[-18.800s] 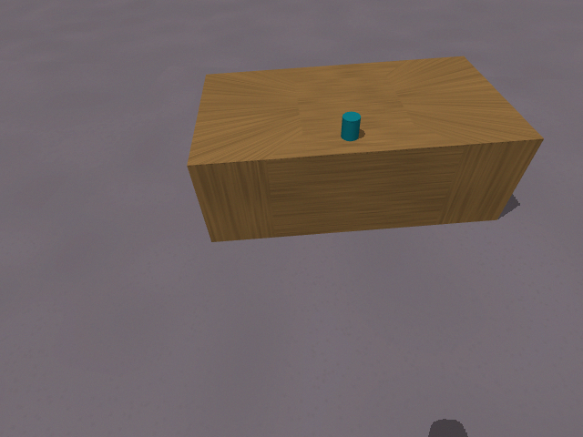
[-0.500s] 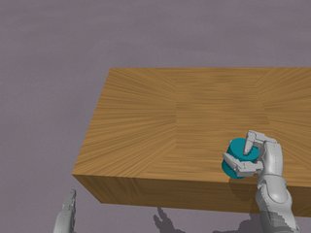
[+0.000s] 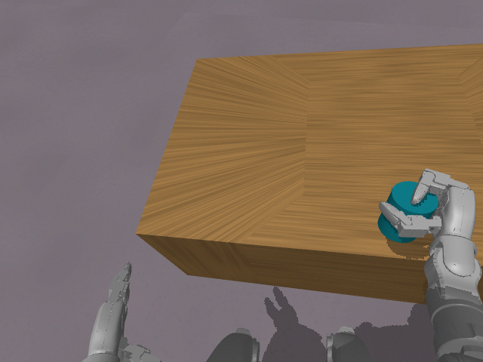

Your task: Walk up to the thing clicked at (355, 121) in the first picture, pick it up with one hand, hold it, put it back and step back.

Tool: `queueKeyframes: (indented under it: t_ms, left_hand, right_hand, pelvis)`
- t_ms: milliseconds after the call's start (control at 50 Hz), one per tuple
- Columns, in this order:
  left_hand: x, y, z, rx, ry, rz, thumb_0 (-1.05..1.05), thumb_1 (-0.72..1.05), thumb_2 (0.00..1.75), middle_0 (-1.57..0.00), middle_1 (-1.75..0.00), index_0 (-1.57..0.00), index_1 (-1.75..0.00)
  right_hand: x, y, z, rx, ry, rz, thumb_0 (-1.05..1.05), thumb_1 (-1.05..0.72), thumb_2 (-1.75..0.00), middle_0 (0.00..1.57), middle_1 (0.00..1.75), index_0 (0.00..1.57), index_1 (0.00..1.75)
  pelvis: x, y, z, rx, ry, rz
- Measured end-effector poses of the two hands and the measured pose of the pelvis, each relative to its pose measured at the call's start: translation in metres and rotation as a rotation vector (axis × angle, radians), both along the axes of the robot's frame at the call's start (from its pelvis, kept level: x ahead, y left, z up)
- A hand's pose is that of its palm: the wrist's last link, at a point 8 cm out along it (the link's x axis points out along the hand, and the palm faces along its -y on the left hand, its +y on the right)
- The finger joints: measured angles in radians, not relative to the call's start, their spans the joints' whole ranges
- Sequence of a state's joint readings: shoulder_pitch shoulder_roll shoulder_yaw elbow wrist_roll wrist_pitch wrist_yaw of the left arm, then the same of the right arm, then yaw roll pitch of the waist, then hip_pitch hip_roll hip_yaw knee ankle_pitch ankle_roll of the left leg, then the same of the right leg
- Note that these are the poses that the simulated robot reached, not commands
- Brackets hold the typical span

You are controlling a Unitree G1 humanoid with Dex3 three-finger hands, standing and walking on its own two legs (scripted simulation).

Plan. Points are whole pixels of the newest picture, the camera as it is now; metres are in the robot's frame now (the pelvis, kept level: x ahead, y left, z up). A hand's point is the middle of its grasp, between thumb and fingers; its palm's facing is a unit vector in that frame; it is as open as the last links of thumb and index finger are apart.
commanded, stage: crouch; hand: right
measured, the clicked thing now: (405, 212) +0.39 -0.20 -0.05
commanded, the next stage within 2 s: lower in 0.60 s
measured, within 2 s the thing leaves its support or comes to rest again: rests again in 1.96 s
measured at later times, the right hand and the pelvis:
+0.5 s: hand (403, 195) +0.44 -0.22 -0.07, palm faces +0.26 +0.97 +0.00, open 5.9 cm; pelvis +0.00 -0.01 -0.04, yaw +1 degrees
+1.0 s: hand (394, 200) +0.46 -0.22 -0.12, palm faces +0.25 +0.97 +0.01, open 5.9 cm; pelvis -0.01 -0.01 -0.07, yaw +2 degrees
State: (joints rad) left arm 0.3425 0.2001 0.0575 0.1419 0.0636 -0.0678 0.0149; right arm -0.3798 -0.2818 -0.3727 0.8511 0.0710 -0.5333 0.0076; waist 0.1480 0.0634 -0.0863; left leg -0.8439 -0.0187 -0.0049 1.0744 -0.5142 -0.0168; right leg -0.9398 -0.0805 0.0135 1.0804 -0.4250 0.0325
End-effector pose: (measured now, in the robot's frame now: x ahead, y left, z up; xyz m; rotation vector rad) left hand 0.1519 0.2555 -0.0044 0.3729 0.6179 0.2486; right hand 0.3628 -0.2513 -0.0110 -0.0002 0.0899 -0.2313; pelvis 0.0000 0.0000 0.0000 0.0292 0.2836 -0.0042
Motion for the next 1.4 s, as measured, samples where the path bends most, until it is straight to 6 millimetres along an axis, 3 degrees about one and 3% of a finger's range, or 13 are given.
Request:
queueKeyframes:
  t_ms: [180,340,520,800,1100,1400]
  left_hand:
    - [-0.01,0.003,-0.001,0.051,0.003,0.0,-0.01,-0.53,0.06,-0.06,-0.06,-0.07,-0.06]
    - [-0.007,0.002,0.004,0.102,-0.011,-0.025,-0.01,-0.52,0.05,-0.06,-0.06,-0.07,-0.05]
    - [-0.006,0.003,0.001,0.135,0.002,-0.035,-0.01,-0.51,0.05,-0.06,-0.06,-0.07,-0.05]
    - [-0.008,-0.002,0.001,0.144,-0.022,-0.048,-0.01,-0.51,0.05,-0.06,-0.06,-0.07,-0.05]
    - [-0.018,0.002,0.004,0.261,-0.041,-0.07,-0.01,-0.53,0.06,-0.06,-0.05,-0.06,-0.05]
    - [-0.024,-0.008,0.004,0.295,-0.078,-0.086,-0.01,-0.54,0.07,-0.06,-0.05,-0.06,-0.06]
  right_hand:
    - [0.027,-0.009,-0.017,0.002,-0.008,-0.018,0.02,0.25,-1.01,0.75,1.04,1.39,1.47]
    - [0.04,-0.007,-0.042,0.019,0.003,-0.012,0.02,0.24,-1.0,0.74,1.04,1.35,1.42]
    - [0.046,-0.013,-0.062,0.005,0.0,-0.027,0.02,0.24,-1.0,0.74,1.04,1.34,1.41]
    - [0.058,-0.012,-0.072,0.01,-0.004,-0.011,0.02,0.24,-1.0,0.74,1.04,1.36,1.43]
    - [0.062,-0.014,-0.127,0.027,0.007,-0.019,0.02,0.23,-0.99,0.74,1.04,1.34,1.41]
    - [0.066,-0.017,-0.143,0.016,0.008,-0.006,0.02,0.24,-1.0,0.74,1.04,1.37,1.46]
  pelvis:
    - [-0.001,-0.008,-0.016,0.015,0.057,0.005]
    - [-0.001,-0.009,-0.03,0.025,0.099,0.009]
    - [0.0,-0.008,-0.042,0.039,0.136,0.009]
    - [-0.004,-0.007,-0.054,0.054,0.161,0.006]
    - [-0.017,-0.007,-0.084,0.068,0.211,0.021]
    - [-0.024,-0.012,-0.101,0.085,0.225,0.024]
